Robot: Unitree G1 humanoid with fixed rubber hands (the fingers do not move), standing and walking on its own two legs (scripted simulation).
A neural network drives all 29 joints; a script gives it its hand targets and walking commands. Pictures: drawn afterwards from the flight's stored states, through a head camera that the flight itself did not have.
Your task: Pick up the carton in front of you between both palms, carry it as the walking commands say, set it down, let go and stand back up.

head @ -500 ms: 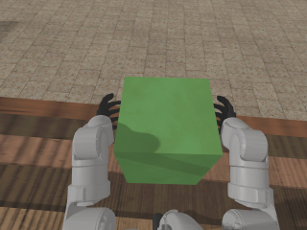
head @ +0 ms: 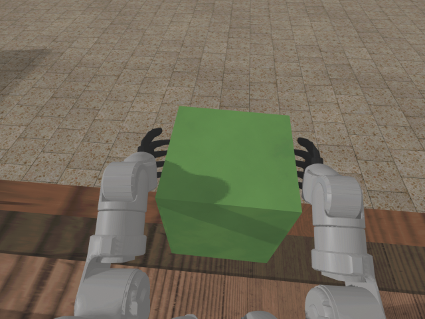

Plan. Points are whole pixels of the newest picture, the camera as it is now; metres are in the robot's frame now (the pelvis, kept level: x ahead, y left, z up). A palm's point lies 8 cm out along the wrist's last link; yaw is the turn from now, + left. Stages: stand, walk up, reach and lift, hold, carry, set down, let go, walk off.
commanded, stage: carry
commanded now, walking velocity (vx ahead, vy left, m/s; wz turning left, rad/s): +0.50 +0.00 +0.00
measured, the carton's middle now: (225, 189) +0.36 -0.01 +0.03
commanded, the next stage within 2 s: none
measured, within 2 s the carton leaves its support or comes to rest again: neither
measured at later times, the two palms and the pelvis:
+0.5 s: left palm (168, 110) +0.68 +0.15 -0.03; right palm (266, 103) +0.70 -0.15 -0.02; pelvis +0.34 -0.03 -0.11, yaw -1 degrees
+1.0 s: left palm (188, 82) +1.02 +0.12 -0.16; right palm (259, 87) +0.99 -0.18 -0.16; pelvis +0.66 +0.01 -0.23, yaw -1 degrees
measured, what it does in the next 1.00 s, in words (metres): goes down: right foot 0.11 m lower, then left foot 0.11 m lower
